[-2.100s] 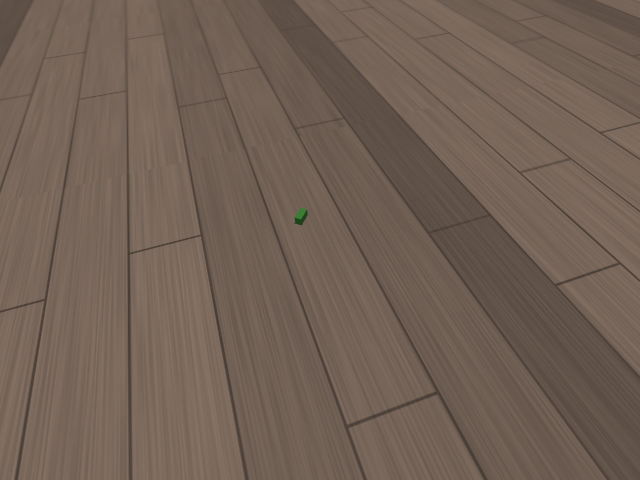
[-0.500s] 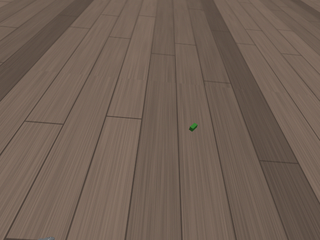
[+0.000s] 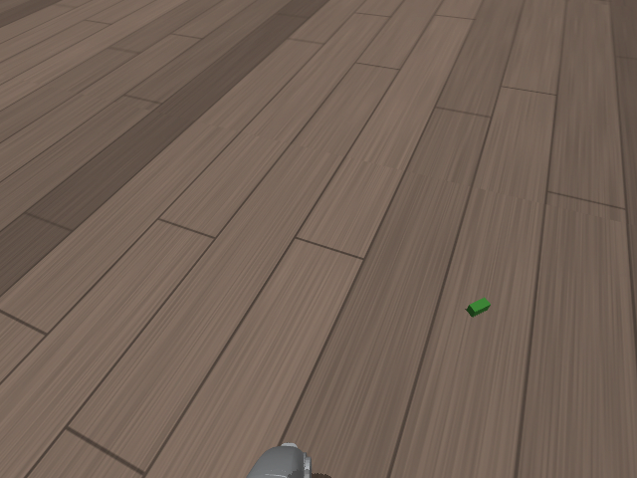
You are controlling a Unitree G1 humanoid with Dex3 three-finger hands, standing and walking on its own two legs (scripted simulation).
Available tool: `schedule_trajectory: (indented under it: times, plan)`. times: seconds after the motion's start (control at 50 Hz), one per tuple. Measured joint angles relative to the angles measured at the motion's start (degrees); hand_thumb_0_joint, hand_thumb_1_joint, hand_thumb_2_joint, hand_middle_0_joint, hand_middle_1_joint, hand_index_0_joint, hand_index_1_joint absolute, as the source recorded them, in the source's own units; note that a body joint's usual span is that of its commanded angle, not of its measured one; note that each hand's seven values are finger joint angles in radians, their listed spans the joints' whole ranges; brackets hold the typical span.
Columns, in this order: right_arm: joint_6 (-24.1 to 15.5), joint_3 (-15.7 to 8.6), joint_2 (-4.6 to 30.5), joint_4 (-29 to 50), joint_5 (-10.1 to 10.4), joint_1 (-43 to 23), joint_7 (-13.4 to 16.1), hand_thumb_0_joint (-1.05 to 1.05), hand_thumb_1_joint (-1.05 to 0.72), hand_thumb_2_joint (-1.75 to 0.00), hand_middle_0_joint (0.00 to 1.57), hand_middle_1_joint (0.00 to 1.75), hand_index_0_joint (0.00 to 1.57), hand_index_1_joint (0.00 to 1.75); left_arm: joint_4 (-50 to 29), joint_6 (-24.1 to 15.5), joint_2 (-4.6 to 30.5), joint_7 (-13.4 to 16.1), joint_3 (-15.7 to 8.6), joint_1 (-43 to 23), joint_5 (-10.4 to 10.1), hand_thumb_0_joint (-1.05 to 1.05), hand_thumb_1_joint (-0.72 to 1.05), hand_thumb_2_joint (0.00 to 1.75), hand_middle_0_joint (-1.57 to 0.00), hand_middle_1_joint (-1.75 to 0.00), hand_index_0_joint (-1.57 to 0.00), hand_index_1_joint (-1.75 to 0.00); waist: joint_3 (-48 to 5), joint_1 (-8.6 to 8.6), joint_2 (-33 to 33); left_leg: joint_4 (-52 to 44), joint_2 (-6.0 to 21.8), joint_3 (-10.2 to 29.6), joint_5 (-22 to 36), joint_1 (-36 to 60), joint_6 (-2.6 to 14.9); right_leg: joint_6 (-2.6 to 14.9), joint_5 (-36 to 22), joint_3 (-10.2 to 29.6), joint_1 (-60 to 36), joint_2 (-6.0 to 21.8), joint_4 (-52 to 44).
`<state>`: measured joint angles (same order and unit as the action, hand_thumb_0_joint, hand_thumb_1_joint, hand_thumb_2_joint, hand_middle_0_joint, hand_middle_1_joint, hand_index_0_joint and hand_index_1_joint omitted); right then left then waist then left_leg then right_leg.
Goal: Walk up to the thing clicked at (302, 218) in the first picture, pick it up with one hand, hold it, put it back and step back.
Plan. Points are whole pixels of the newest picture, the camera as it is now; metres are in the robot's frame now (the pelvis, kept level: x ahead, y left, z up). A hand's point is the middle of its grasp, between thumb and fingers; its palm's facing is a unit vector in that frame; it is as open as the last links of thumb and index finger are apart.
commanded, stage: walk up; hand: left
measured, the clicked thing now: (478, 307) +0.81 -0.43 -0.75
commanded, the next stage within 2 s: none
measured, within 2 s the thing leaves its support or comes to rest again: neither
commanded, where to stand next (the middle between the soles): +0.57 -0.81 m, yaw +28 degrees
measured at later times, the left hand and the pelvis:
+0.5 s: hand (270, 436) +0.21 +0.13 -0.17, palm faces +0.10 -0.93 -0.35, open 7.4 cm; pelvis +0.15 -0.18 -0.03, yaw +11 degrees
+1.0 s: hand (441, 449) +0.21 -0.12 -0.18, palm faces +0.32 -0.88 -0.36, open 7.4 cm; pelvis +0.29 -0.39 -0.03, yaw +20 degrees
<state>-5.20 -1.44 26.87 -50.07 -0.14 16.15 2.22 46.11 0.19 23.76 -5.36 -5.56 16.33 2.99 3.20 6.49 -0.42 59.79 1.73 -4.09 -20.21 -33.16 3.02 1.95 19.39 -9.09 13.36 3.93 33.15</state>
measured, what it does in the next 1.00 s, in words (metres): steps to the right, turning left: left foot, then right foot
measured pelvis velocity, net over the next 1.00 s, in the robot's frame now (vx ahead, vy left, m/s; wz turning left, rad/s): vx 0.29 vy -0.39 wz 0.35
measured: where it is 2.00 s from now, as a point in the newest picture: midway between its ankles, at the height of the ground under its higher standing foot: (618, 404)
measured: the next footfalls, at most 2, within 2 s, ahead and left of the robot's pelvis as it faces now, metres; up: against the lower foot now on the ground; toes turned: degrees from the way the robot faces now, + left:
left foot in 0.14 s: +0.21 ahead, +0.05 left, +0.00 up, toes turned +10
right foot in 0.58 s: +0.29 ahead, -0.38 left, +0.00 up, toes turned +10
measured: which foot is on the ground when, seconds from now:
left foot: up 0.00-0.12, down 0.14-0.58, up 0.60-0.94, down 0.96-1.00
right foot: down 0.00-0.16, up 0.18-0.56, down 0.58-0.98, up 1.00-1.00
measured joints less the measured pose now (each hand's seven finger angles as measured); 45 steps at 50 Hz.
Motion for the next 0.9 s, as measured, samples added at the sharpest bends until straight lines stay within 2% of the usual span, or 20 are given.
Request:
schedule_trajectory:
  times: [0.08, 0.14, 0.16, 0.18, 0.22, 0.28, 0.36, 0.42, 0.48, 0.56, 0.58, 0.6, 0.62, 0.66, 0.7, 0.74, 0.8, 0.9]
  plan:
    - [-0.2, 0.3, -1.5, 1.7, 0.2, -0.7, -0.2, 0.01, -0.91, -0.90, 0.21, 0.30, 0.20, 0.30, -1.9, 0.8, 1.4, 0.2, -0.3, 1.7, 0.3, 0.01, 0.90, 0.90, -0.21, -0.30, -0.20, -0.30, 2.1, 1.11, -1.6, -14.3, -0.4, -2.4, 6.8, 0.3, 0.16, 1.56, 4.1, -3.2, -3.2, -2.2, 1.0]
    - [-1.0, 0.1, -1.8, 3.5, 0.1, 1.2, 0.3, 0.01, -0.90, -0.90, 0.21, 0.30, 0.20, 0.30, -3.4, 2.1, 1.8, 0.1, -0.1, 3.3, 0.3, 0.01, 0.90, 0.90, -0.21, -0.30, -0.20, -0.30, 2.2, 0.90, -2.8, -22.2, -1.7, -4.1, 12.8, 5.1, 1.34, 2.13, 10.3, -5.1, -3.7, -2.8, 7.8]
    - [-1.2, -0.2, -1.9, 3.8, -0.2, 1.7, 0.8, 0.01, -0.90, -0.90, 0.21, 0.30, 0.20, 0.30, -3.6, 2.5, 1.7, 0.2, -0.1, 3.6, 0.4, 0.01, 0.90, 0.90, -0.21, -0.30, -0.20, -0.30, 2.1, 0.16, -3.7, -21.1, -2.4, -3.7, 9.8, 5.4, 2.41, 2.05, 12.0, -4.4, -2.1, -2.4, 13.0]
    - [-0.9, -0.4, -2.1, 4.1, -0.4, 1.8, 1.3, 0.01, -0.90, -0.90, 0.21, 0.30, 0.20, 0.30, -3.6, 3.0, 1.3, 0.3, -0.2, 3.3, 0.6, 0.01, 0.90, 0.90, -0.21, -0.30, -0.20, -0.30, 2.5, -0.64, -4.8, -18.4, -3.0, -3.5, 7.8, 4.7, 2.46, 1.28, 12.4, -1.7, 0.3, -2.4, 19.3]
    - [-0.2, -0.3, -2.4, 4.6, 0.1, 2.1, 2.3, 0.01, -0.90, -0.90, 0.21, 0.30, 0.20, 0.30, -3.8, 4.1, 0.8, 0.1, 0.3, 3.0, 0.9, 0.01, 0.90, 0.90, -0.20, -0.30, -0.20, -0.30, 3.0, -1.77, -6.6, -15.8, -3.1, -3.5, 5.8, 5.2, 1.70, -0.51, 11.3, 4.2, 5.4, -3.1, 30.4]
    - [0.2, -0.1, -3.1, 4.4, 0.4, 2.8, 3.1, 0.01, -0.90, -0.90, 0.21, 0.30, 0.20, 0.30, -3.9, 4.8, 0.9, -0.6, 1.0, 2.7, 0.8, 0.01, 0.90, 0.90, -0.20, -0.30, -0.20, -0.30, 2.4, -3.86, -8.2, -17.1, -2.2, -2.1, 5.3, 7.9, 0.02, -1.36, 8.1, 8.7, 11.8, -1.8, 37.2]
    - [-0.6, 0.2, -2.7, 3.5, -0.4, 5.6, 2.7, 0.01, -0.90, -0.90, 0.21, 0.30, 0.20, 0.30, -5.0, 4.9, 2.2, -1.4, 0.1, 0.7, 0.7, 0.01, 0.90, 0.90, -0.21, -0.30, -0.20, -0.30, 1.1, -5.68, -8.3, -17.8, 0.0, 1.9, 4.3, 9.1, -1.35, -2.15, 6.4, 12.1, 17.1, 2.1, 33.7]
    - [-0.7, 0.2, -1.7, 2.3, -1.3, 7.1, 2.0, 0.01, -0.90, -0.90, 0.21, 0.30, 0.20, 0.30, -6.1, 4.9, 3.9, -1.9, -1.1, -0.9, 0.7, 0.01, 0.90, 0.90, -0.21, -0.30, -0.20, -0.30, 0.7, -6.56, -7.8, -16.9, 1.9, 5.3, 2.8, 8.5, -1.93, -2.41, 5.6, 14.2, 18.4, 3.9, 28.6]
    - [-0.6, -0.1, -0.6, 1.6, -2.0, 8.0, 1.6, 0.01, -0.90, -0.90, 0.21, 0.30, 0.21, 0.30, -6.4, 5.4, 5.7, -2.0, -2.3, -2.0, 0.7, 0.01, 0.90, 0.90, -0.21, -0.30, -0.20, -0.30, -0.1, -7.56, -7.2, -15.7, 3.8, 8.7, 1.3, 7.1, -2.11, -2.86, 5.7, 14.3, 18.7, 4.2, 25.4]
    - [0.0, -0.8, 1.5, 0.9, -2.5, 8.4, 1.9, 0.01, -0.90, -0.90, 0.21, 0.30, 0.21, 0.30, -6.3, 5.6, 7.6, -1.5, -3.7, -2.0, 0.4, 0.01, 0.91, 0.90, -0.20, -0.30, -0.20, -0.30, -1.1, -8.18, -6.4, -14.4, 6.4, 12.5, -0.8, 5.6, -2.91, -2.65, 6.2, 11.8, 15.9, 3.1, 19.9]
    - [0.5, -1.1, 2.5, 0.3, -2.5, 8.0, 2.1, 0.01, -0.90, -0.90, 0.21, 0.30, 0.21, 0.30, -6.1, 5.2, 7.1, -1.2, -4.0, -2.1, 0.3, 0.01, 0.91, 0.90, -0.20, -0.30, -0.20, -0.30, -0.9, -7.93, -4.9, -13.2, 7.7, 13.9, -1.7, 5.2, -2.39, -3.79, 5.2, 10.5, 15.0, 1.9, 18.9]
    - [1.3, -1.6, 3.6, -0.8, -2.4, 7.2, 2.6, 0.01, -0.90, -0.90, 0.21, 0.30, 0.21, 0.30, -5.8, 4.5, 5.9, -0.8, -3.9, -2.3, 0.5, 0.01, 0.91, 0.90, -0.20, -0.30, -0.20, -0.30, -0.1, -7.70, -2.3, -9.9, 8.6, 16.3, -3.9, 4.3, -1.19, -4.04, 5.9, 8.4, 14.2, 0.3, 19.8]
    - [2.2, -2.1, 4.2, -2.0, -2.2, 6.6, 3.4, 0.01, -0.90, -0.90, 0.21, 0.30, 0.21, 0.30, -5.9, 3.8, 4.7, -0.5, -3.2, -2.1, 0.7, 0.01, 0.91, 0.90, -0.20, -0.30, -0.20, -0.30, 0.0, -7.28, -0.7, -3.9, 7.4, 17.7, -7.3, 2.5, -0.83, -3.84, 6.9, 6.8, 13.9, -0.4, 20.8]
    - [3.6, -2.7, 3.7, -4.0, -1.8, 5.1, 4.8, 0.01, -0.90, -0.90, 0.21, 0.30, 0.20, 0.30, -5.5, 3.1, 2.7, 0.1, -1.9, -0.9, 0.4, 0.01, 0.91, 0.90, -0.20, -0.30, -0.20, -0.30, -0.3, -5.72, -0.2, 7.2, 3.1, 14.7, -10.0, -0.6, -0.70, -2.73, 7.8, 5.6, 12.3, -0.3, 20.1]
    - [3.3, -2.3, 3.0, -5.0, -0.9, 3.3, 4.9, 0.01, -0.90, -0.90, 0.21, 0.30, 0.20, 0.30, -4.3, 3.0, 0.6, 0.5, -1.1, 0.7, -0.1, 0.01, 0.91, 0.90, -0.20, -0.30, -0.20, -0.30, -0.7, -4.60, 0.4, 11.9, 0.3, 9.9, -8.1, -2.2, -0.57, -1.48, 6.3, 4.5, 9.1, -0.7, 15.4]
    - [2.3, -1.5, 2.1, -4.7, -0.1, 1.9, 4.6, 0.01, -0.91, -0.90, 0.21, 0.30, 0.20, 0.30, -3.4, 2.8, -0.6, 0.9, -0.4, 2.2, -0.1, 0.01, 0.90, 0.90, -0.21, -0.30, -0.20, -0.30, -0.6, -3.36, 0.7, 10.9, -1.7, 6.0, -5.4, -2.9, -0.23, -0.24, 4.4, 3.6, 6.1, -1.6, 10.2]
    - [0.9, -0.1, 0.6, -3.1, 0.2, 0.2, 3.9, 0.01, -0.91, -0.90, 0.21, 0.30, 0.20, 0.30, -3.1, 2.5, -0.9, 1.5, -0.2, 3.7, 0.1, 0.01, 0.90, 0.90, -0.21, -0.30, -0.20, -0.30, 1.0, -1.56, 0.4, 4.2, -3.8, 2.9, -2.7, -2.6, -0.05, 1.88, 2.6, 2.3, 2.9, -3.4, 4.9]
    - [0.7, 1.5, -2.1, -1.0, 0.6, -1.7, 3.0, 0.01, -0.90, -0.90, 0.21, 0.30, 0.20, 0.30, -4.8, 3.1, -0.5, 2.1, -0.3, 4.5, 1.1, 0.01, 0.90, 0.90, -0.21, -0.30, -0.20, -0.30, 3.9, 0.65, -1.1, -10.8, -4.9, -0.9, 3.0, 0.9, 0.78, 5.17, 3.2, -0.6, 0.6, -6.7, 2.6]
